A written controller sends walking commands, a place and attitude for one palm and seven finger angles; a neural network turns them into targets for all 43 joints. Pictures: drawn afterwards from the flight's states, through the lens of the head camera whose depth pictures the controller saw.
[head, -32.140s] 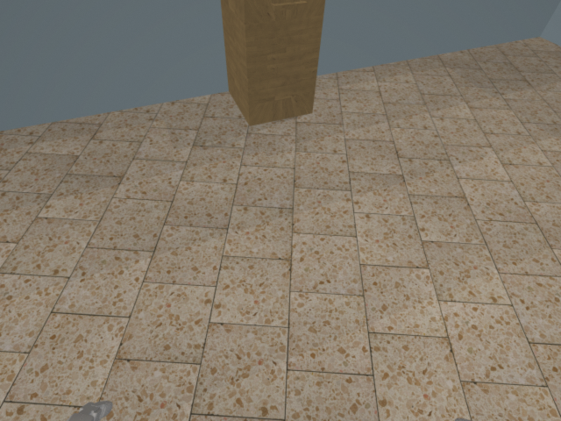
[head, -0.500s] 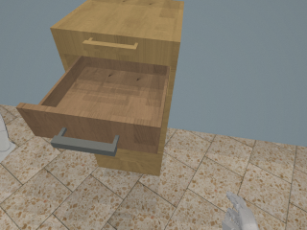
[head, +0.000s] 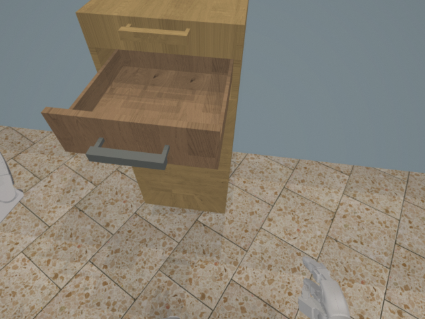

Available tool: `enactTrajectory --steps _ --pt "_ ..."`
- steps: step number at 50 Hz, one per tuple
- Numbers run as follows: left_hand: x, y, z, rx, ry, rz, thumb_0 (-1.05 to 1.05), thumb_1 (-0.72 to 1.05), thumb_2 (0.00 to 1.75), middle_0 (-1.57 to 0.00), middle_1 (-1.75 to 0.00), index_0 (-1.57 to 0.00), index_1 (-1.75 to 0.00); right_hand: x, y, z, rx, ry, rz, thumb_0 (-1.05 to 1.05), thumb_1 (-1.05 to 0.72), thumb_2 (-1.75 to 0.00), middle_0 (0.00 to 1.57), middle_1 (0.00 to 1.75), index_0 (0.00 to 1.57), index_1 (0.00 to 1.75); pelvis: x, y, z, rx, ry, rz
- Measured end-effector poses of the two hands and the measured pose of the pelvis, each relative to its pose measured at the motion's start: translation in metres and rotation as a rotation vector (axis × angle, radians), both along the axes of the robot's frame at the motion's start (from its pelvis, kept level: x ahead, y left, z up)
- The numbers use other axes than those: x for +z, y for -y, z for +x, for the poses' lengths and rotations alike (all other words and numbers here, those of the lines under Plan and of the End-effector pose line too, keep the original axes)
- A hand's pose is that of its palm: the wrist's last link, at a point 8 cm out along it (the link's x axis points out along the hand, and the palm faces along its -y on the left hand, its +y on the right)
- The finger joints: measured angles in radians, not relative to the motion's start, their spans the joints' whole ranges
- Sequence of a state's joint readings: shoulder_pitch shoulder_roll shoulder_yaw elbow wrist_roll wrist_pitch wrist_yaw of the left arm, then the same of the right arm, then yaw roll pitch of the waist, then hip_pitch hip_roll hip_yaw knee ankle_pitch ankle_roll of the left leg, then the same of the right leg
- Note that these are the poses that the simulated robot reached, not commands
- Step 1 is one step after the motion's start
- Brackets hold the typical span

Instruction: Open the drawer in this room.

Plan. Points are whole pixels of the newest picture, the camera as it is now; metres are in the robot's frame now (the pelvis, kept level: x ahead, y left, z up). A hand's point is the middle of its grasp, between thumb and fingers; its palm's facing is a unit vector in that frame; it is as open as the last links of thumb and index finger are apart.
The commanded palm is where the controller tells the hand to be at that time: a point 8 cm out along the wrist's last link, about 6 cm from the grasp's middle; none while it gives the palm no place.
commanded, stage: step back with the hand held close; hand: left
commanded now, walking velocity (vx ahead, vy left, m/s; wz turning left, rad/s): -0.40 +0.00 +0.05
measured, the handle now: (130, 151) +0.44 +0.22 +0.05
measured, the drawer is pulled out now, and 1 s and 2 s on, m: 0.28 0.28 0.28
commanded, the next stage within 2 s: stop stepping back and stand still in 0.06 s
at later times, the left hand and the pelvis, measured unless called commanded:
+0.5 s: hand out of the picture +0.05 +0.25 +0.24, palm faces +0.54 -0.75 -0.38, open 7.4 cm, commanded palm +0.00 +0.28 +0.23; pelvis -0.12 +0.00 +0.00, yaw +2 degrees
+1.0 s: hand out of the picture +0.00 +0.21 +0.23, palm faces +0.48 -0.75 -0.46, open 7.4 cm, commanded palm -0.06 +0.26 +0.23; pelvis -0.18 -0.03 +0.01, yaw +3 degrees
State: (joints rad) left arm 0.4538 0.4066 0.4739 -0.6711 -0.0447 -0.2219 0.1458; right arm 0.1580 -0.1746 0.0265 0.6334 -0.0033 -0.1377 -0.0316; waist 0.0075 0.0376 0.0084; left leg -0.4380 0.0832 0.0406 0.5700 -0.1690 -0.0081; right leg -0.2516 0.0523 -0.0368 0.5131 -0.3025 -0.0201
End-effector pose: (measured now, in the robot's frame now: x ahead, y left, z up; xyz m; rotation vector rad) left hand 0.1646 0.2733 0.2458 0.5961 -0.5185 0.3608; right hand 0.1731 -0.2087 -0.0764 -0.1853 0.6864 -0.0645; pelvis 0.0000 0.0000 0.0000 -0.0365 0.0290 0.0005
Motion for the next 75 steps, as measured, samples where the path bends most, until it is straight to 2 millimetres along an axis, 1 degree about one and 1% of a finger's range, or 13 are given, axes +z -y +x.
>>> enactTrajectory --steps 5,12,22,32,39,47,59,62,66,68,71,73,75 --pt "-0.004 0.016 -0.016 -0.081 -0.082 0.017 0.01 0.89 0.90 -0.21 -0.30 -0.21 -0.30 0.012 0.021 -0.031 -0.070 -0.011 -0.003 0.02 -0.90 -0.89 0.21 0.30 0.21 0.31 0.007 0.006 -0.028 -0.001 -0.011 0.044" --pt "-0.015 0.004 -0.069 -0.077 -0.121 0.028 0.01 0.89 0.90 -0.21 -0.30 -0.21 -0.30 0.026 0.044 -0.075 -0.113 -0.011 -0.144 0.02 -0.90 -0.89 0.21 0.30 0.20 0.30 0.003 -0.003 -0.065 0.016 -0.029 0.024" --pt "-0.001 -0.009 -0.146 0.046 0.027 0.010 0.01 0.89 0.90 -0.21 -0.30 -0.21 -0.30 0.016 0.024 -0.138 -0.072 0.010 -0.079 0.02 -0.90 -0.89 0.20 0.30 0.20 0.30 0.002 0.002 -0.110 0.031 0.044 0.032" --pt "-0.010 -0.007 -0.169 -0.001 0.078 -0.075 0.01 0.89 0.90 -0.20 -0.30 -0.20 -0.30 0.005 0.023 -0.180 -0.076 -0.004 -0.088 0.02 -0.90 -0.89 0.21 0.30 0.21 0.31 -0.007 -0.004 -0.153 0.033 0.064 0.024" --pt "0.000 0.001 -0.187 0.007 -0.003 0.011 0.01 0.89 0.90 -0.21 -0.30 -0.21 -0.30 0.007 0.022 -0.216 -0.098 -0.036 -0.022 0.02 -0.90 -0.89 0.21 0.30 0.20 0.30 0.006 0.009 -0.167 0.030 0.047 0.016" --pt "-0.006 0.024 -0.207 0.045 -0.035 0.035 0.01 0.89 0.90 -0.21 -0.30 -0.21 -0.30 -0.017 0.049 -0.218 -0.027 -0.132 -0.050 0.02 -0.90 -0.89 0.21 0.30 0.21 0.31 -0.002 0.029 -0.183 0.048 0.032 0.034" --pt "-0.011 0.011 -0.185 0.021 -0.015 -0.014 0.01 0.89 0.90 -0.21 -0.30 -0.21 -0.30 0.016 0.064 -0.181 -0.091 -0.004 -0.146 0.02 -0.91 -0.89 0.20 0.30 0.20 0.30 0.001 0.016 -0.164 0.049 0.014 0.044" --pt "-0.064 -0.002 -0.152 0.050 -0.239 -0.097 0.00 0.89 0.90 -0.20 -0.30 -0.20 -0.30 0.002 0.057 -0.172 -0.024 -0.033 -0.101 0.01 -0.91 -0.90 0.20 0.30 0.20 0.30 0.000 0.012 -0.163 0.070 -0.008 0.045" --pt "-0.201 0.006 -0.135 0.138 -0.809 -0.355 0.00 0.90 0.90 -0.19 -0.30 -0.19 -0.30 -0.025 0.049 -0.180 0.006 -0.133 -0.045 0.01 -0.91 -0.89 0.20 0.30 0.20 0.30 -0.001 0.014 -0.164 0.089 -0.006 0.052" --pt "-0.265 0.028 -0.154 0.134 -1.051 -0.420 0.00 0.91 0.90 -0.19 -0.30 -0.19 -0.30 -0.040 0.047 -0.191 0.007 -0.186 -0.015 0.01 -0.91 -0.89 0.20 0.30 0.20 0.30 -0.008 0.022 -0.164 0.076 0.006 0.084" --pt "-0.339 0.066 -0.209 0.122 -1.374 -0.535 0.01 0.91 0.90 -0.19 -0.30 -0.19 -0.30 -0.056 0.048 -0.214 -0.012 -0.306 0.002 0.01 -0.91 -0.89 0.21 0.30 0.20 0.30 -0.012 0.027 -0.162 0.086 0.037 0.069" --pt "-0.367 0.086 -0.252 0.140 -1.539 -0.635 0.01 0.92 0.90 -0.19 -0.30 -0.19 -0.30 -0.061 0.049 -0.234 -0.023 -0.404 -0.008 0.01 -0.91 -0.89 0.21 0.30 0.20 0.30 -0.010 0.027 -0.159 0.096 0.043 0.048" --pt "-0.376 0.077 -0.277 0.239 -1.552 -0.723 -0.03 0.98 0.90 -0.20 -0.30 -0.20 -0.30 -0.062 0.049 -0.254 -0.023 -0.506 -0.033 0.01 -0.91 -0.89 0.21 0.30 0.20 0.30 -0.008 0.028 -0.159 0.108 0.044 0.025"
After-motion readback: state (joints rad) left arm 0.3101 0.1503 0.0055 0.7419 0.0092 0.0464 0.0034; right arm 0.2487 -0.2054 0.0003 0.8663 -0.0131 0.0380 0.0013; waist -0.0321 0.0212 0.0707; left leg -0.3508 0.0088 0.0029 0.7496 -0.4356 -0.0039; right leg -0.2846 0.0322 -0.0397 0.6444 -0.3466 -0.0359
